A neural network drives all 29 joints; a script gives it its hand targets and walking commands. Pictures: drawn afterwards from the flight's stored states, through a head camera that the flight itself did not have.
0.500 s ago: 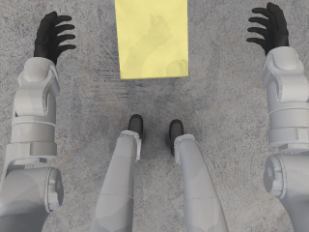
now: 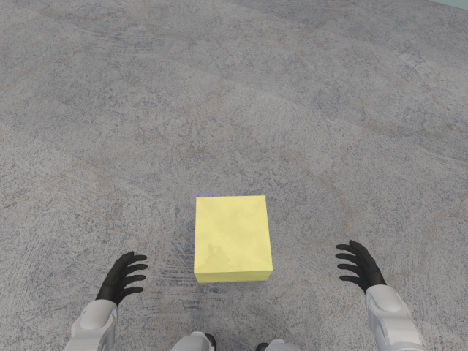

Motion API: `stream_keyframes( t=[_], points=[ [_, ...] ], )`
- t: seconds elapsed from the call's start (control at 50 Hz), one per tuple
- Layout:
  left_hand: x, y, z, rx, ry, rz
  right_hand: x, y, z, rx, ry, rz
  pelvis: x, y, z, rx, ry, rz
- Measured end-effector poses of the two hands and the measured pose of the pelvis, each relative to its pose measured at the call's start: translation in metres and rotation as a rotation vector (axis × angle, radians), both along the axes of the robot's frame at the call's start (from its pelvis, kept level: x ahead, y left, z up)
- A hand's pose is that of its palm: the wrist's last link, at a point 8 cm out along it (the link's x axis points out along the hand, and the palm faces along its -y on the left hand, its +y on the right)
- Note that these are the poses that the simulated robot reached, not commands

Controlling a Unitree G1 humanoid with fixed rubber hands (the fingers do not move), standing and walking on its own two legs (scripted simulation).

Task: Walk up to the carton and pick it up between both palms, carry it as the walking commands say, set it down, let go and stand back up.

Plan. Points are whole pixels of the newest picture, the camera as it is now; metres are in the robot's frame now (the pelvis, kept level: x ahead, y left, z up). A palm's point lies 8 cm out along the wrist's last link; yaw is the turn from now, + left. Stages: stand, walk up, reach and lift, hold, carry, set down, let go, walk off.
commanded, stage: let go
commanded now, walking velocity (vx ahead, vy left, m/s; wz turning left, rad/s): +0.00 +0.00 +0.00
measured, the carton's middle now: (231, 239) +0.51 +0.03 -0.66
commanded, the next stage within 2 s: stand in 0.60 s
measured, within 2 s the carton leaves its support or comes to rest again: neither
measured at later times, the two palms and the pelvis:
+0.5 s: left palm (115, 296) +0.20 +0.22 -0.06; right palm (396, 316) +0.19 -0.25 -0.05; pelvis +0.04 -0.01 +0.01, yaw +0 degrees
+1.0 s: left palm (63, 317) +0.17 +0.30 -0.07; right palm (435, 337) +0.17 -0.30 -0.04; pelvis +0.05 +0.01 +0.01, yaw -1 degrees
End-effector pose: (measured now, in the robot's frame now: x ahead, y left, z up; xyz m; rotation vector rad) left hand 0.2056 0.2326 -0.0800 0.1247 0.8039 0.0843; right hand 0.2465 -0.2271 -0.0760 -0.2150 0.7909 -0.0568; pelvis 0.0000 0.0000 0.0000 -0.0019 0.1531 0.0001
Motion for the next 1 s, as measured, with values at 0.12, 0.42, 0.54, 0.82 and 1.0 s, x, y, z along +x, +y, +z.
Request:
stream_keyframes(
  t=[0.12,0.42,0.54,0.82,1.0],
  points=[
    [-0.027,-0.009,0.01,0.003,0.036,-0.016,-0.034,-0.006,0.01,-0.001,0.004,-0.004,0.016,-0.002,0.009,0.005,-0.081,0.0],
    [-0.003,-0.014,0.023,0.024,0.002,-0.061,-0.055,-0.019,0.026,0.01,0.015,-0.031,0.041,-0.01,0.014,0.012,-0.217,-0.005],
    [-0.001,-0.014,0.02,0.019,0.015,-0.038,-0.051,-0.018,0.026,0.0,0.011,-0.039,0.045,-0.01,0.012,0.01,-0.227,0.003],
    [-0.016,0.045,0.007,0.161,0.021,0.011,-0.058,-0.061,0.033,-0.184,0.003,-0.097,0.055,-0.002,0.01,-0.008,-0.159,-0.005],
    [-0.034,0.067,0.007,0.204,0.053,0.015,-0.08,-0.069,0.031,-0.209,0.028,-0.133,0.049,0.006,0.012,-0.009,-0.164,-0.019]
  ],
)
